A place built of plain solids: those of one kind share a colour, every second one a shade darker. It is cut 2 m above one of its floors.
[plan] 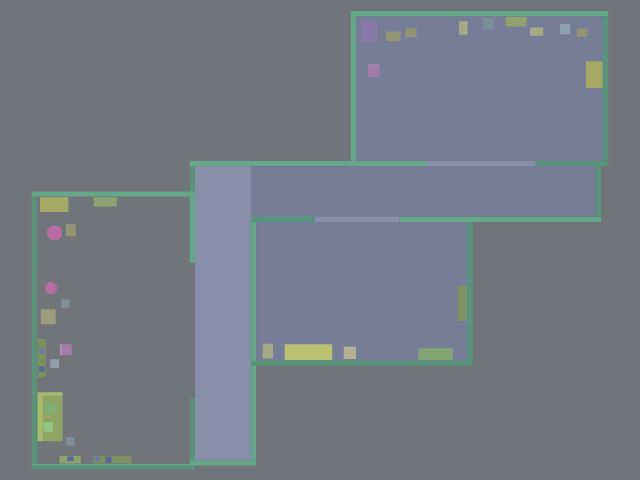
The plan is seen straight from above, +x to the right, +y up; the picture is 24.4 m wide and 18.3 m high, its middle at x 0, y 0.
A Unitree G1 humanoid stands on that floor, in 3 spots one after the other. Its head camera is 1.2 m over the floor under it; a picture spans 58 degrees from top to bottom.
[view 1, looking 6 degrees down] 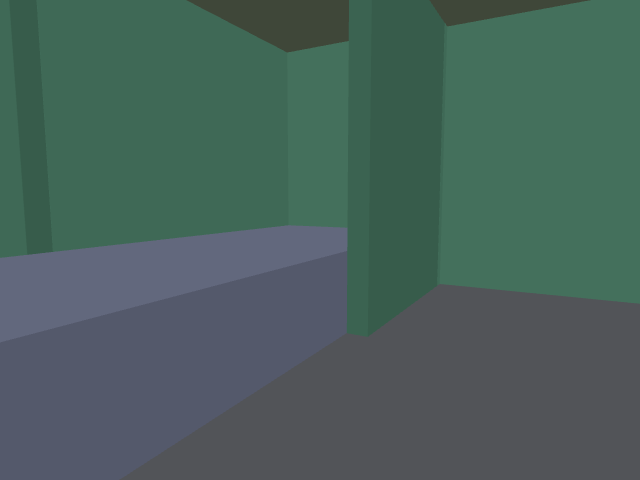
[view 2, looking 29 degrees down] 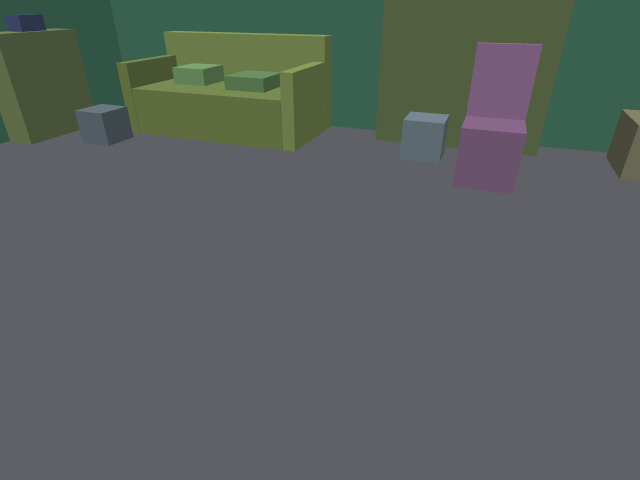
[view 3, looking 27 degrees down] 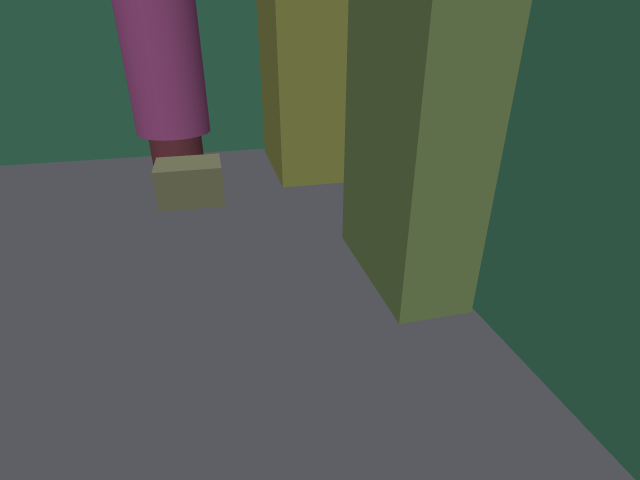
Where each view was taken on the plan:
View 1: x -6.34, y -2.73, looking -61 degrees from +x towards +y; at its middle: floor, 4.58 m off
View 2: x -6.34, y -4.23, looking -159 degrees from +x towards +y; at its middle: ground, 2.48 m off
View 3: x -6.34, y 0.56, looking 166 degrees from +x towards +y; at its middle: ground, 2.64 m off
